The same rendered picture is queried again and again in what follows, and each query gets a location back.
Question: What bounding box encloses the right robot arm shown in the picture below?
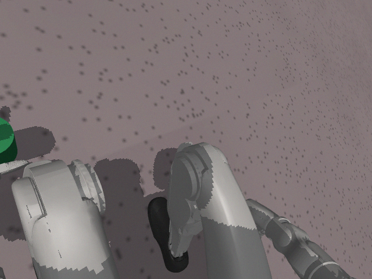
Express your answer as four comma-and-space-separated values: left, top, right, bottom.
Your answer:
265, 216, 356, 279

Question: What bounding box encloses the left robot hand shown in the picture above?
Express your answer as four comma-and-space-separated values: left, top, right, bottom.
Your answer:
0, 160, 30, 179

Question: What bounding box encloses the right robot foot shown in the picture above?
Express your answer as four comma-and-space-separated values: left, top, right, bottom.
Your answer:
148, 197, 189, 273

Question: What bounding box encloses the right robot hand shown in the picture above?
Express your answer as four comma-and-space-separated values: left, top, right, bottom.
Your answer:
246, 199, 279, 238

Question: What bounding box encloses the bottle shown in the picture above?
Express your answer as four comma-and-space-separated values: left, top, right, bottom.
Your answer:
0, 118, 17, 164

